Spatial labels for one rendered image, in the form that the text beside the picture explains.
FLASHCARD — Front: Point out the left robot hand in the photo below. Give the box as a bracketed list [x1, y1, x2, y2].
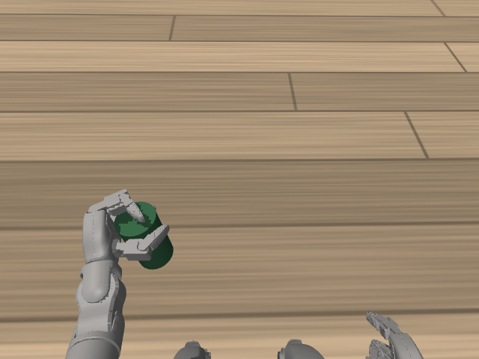
[82, 189, 169, 264]

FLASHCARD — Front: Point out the right robot hand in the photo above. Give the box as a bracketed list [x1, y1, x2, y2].
[365, 312, 423, 359]

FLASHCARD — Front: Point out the can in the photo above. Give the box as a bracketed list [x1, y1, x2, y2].
[115, 202, 174, 269]

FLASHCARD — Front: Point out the left robot arm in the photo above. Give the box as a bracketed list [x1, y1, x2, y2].
[65, 260, 126, 359]

